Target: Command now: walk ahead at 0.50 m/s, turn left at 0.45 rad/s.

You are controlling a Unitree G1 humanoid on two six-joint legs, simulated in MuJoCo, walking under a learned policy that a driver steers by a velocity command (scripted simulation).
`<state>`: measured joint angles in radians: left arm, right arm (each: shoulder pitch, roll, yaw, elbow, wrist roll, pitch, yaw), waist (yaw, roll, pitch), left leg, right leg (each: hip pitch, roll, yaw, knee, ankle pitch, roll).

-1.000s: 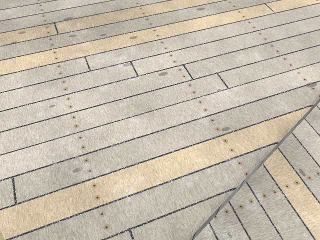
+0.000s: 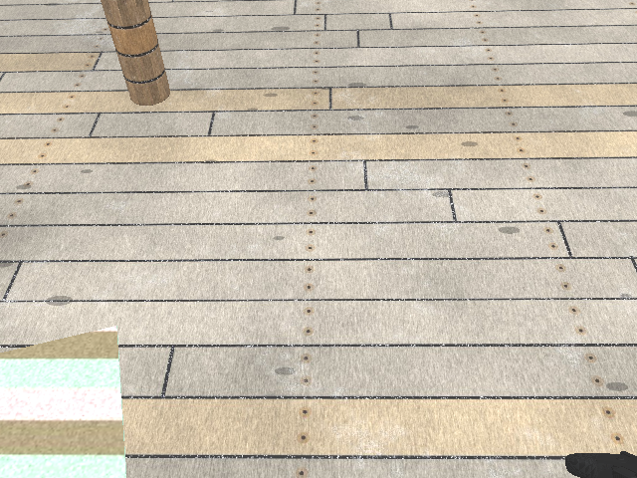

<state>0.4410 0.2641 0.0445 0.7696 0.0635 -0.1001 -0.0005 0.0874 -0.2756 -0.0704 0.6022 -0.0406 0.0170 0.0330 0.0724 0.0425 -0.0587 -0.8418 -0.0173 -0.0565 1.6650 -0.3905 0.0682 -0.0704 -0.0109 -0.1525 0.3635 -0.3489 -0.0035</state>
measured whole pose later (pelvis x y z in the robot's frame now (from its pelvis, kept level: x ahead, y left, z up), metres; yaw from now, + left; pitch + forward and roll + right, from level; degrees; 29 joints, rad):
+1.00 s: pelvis +0.49 +0.06 +0.10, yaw -24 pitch +1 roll -2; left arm 0.13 0.23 0.05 0.78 0.01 0.03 -0.08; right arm 0.56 -0.18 -0.02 0.99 -0.03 -0.08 -0.04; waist -0.04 -0.01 0.01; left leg 0.30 0.00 0.51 0.19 -0.47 -0.04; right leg -0.69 -0.01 -0.17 0.88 -0.11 -0.18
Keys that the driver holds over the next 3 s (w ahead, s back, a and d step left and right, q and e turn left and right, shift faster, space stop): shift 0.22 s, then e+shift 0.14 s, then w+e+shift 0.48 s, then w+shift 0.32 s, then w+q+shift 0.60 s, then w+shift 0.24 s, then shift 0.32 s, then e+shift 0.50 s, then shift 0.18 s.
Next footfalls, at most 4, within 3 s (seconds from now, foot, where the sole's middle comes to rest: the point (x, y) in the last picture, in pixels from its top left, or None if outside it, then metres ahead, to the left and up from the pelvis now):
0.22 left None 0.33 0.16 -0.65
1.08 right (399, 397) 0.65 -0.07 -0.65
1.50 left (429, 220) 1.16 -0.15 -0.65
1.92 right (510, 133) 1.53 -0.41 -0.65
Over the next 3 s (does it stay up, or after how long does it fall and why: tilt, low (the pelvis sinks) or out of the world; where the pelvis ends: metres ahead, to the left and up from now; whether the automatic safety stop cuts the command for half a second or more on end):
stays up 1.76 -0.36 0.13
